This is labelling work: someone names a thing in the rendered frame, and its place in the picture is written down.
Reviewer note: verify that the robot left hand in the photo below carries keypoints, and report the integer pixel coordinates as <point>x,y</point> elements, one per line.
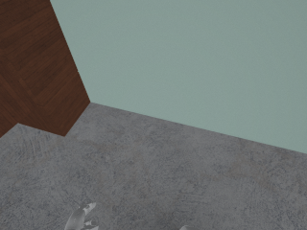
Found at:
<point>76,220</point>

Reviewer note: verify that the cupboard door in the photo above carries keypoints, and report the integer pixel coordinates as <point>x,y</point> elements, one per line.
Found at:
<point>15,102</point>

